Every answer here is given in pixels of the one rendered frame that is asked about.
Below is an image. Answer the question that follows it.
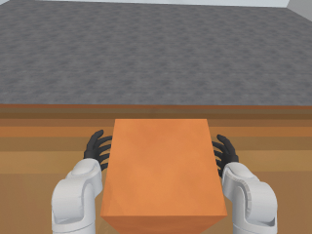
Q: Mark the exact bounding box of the robot left hand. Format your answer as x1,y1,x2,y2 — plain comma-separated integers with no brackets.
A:
83,130,113,171

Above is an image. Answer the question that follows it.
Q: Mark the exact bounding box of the right robot forearm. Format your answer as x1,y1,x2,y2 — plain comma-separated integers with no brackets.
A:
221,162,278,234

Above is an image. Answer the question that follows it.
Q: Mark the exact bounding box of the robot right hand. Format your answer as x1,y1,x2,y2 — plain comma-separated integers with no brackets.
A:
212,135,239,178

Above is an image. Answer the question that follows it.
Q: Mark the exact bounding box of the carton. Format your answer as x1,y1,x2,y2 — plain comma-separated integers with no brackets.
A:
100,119,228,234

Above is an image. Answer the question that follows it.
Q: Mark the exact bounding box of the left robot forearm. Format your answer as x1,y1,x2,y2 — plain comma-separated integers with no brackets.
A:
51,158,103,234

